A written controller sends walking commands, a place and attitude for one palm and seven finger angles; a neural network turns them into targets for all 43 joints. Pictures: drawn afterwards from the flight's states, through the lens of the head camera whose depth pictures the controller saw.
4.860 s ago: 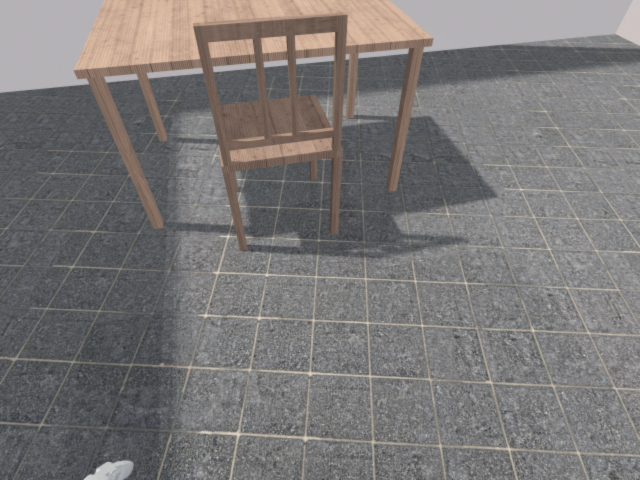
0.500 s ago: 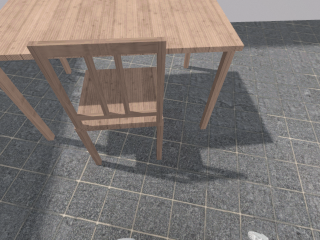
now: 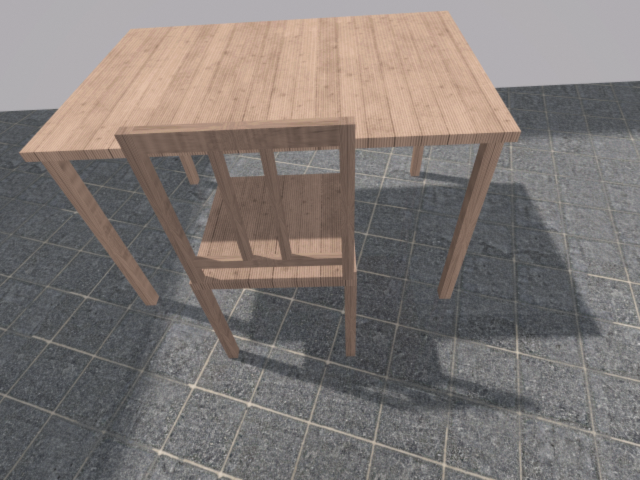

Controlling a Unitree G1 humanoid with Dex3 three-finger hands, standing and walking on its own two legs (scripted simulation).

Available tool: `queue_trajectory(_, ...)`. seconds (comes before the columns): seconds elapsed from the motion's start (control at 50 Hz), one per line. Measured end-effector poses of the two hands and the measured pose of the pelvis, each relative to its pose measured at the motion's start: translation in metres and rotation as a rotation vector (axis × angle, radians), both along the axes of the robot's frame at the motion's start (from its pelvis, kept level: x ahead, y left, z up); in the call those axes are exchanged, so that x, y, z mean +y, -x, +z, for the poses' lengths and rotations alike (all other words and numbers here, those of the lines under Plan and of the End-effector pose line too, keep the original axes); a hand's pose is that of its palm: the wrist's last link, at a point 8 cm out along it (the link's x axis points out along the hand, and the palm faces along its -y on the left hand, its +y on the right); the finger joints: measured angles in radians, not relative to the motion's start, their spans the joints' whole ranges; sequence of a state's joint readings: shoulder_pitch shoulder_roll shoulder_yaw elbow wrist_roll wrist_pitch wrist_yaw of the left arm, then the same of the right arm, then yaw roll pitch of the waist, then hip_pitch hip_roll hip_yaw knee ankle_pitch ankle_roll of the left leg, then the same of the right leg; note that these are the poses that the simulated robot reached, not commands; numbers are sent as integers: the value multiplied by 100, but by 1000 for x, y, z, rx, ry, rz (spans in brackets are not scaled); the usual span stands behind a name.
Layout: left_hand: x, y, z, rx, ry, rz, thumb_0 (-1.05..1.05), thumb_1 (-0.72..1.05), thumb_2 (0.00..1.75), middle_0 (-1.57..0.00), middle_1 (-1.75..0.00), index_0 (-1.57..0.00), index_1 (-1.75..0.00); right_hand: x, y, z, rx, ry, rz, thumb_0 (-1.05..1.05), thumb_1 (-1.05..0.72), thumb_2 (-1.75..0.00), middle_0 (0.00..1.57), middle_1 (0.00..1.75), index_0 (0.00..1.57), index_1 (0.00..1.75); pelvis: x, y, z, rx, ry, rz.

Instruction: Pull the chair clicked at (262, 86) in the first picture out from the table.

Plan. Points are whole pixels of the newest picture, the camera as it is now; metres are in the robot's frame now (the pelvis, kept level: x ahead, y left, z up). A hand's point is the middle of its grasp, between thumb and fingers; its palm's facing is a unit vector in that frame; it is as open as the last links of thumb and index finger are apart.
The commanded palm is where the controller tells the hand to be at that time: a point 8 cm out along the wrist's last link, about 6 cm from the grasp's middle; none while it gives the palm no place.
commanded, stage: take the last steps up to it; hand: left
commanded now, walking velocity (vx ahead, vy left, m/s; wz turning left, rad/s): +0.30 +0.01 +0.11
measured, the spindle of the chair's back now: (233, 210) +0.64 +0.23 -0.08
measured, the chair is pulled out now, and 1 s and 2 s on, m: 0.00 0.00 0.00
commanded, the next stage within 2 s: come to a stop and stand still in 0.58 s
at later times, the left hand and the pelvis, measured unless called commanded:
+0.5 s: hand out of the picture +0.00 +0.17 -0.17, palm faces +0.15 -0.98 -0.13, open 7.4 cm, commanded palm none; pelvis +0.13 +0.04 -0.01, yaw +3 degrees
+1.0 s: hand (210, 393) +0.28 +0.21 -0.16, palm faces +0.03 -0.97 -0.22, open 7.3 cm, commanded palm none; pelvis +0.22 +0.04 +0.00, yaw +3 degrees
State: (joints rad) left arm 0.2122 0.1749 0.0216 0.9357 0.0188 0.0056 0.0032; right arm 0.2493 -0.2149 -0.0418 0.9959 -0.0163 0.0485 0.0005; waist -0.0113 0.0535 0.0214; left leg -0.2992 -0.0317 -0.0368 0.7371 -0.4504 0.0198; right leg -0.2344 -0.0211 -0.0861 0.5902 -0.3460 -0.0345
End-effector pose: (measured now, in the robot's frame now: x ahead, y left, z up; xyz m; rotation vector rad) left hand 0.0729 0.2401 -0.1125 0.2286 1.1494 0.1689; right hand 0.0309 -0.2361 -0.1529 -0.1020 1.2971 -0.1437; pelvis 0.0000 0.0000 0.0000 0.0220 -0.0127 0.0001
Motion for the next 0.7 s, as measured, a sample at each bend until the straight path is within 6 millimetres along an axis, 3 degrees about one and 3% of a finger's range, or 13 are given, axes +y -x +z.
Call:
queue_trajectory(0.14,-24,43,6,120,33,82,1,91,90,-20,-30,-20,-30,-16,-9,14,46,-8,8,1,-91,-90,20,30,20,29,-12,-27,16,9,-11,23)
queue_trajectory(0.24,-36,73,0,242,71,147,1,91,90,-20,-30,-20,-30,-16,-31,16,89,8,31,1,-91,-90,20,30,20,29,-10,-49,16,16,3,49)
queue_trajectory(0.32,-43,90,-5,340,110,199,1,91,90,-20,-30,-20,-30,-3,-68,16,92,12,70,1,-91,-90,20,30,20,29,-2,-71,13,24,15,59)
queue_trajectory(0.44,-35,93,-18,475,166,249,1,91,90,-20,-30,-20,-30,37,-156,14,-15,16,136,1,-92,-90,20,30,20,29,22,-111,2,30,28,55)
queue_trajectory(0.5,-20,76,-31,510,181,240,1,91,90,-20,-30,-20,-30,57,-192,13,-101,29,140,1,-91,-90,20,30,20,29,37,-131,-7,20,23,44)
queue_trajectory(0.54,-7,50,-34,484,172,221,1,91,90,-20,-30,-20,-30,67,-202,18,-127,30,126,0,-91,-90,20,30,20,29,42,-141,-4,10,20,32)
queue_trajectory(0.62,19,-23,-34,346,145,174,1,91,90,-20,-30,-20,-30,66,-214,33,-153,70,74,-2,-95,-90,21,30,21,29,50,-161,6,4,18,25)
queue_trajectory(0.7,36,-100,-28,182,121,140,1,91,90,-19,-30,-20,-30,63,-213,37,-106,84,72,-2,-95,-90,21,30,20,29,54,-179,12,5,15,31)
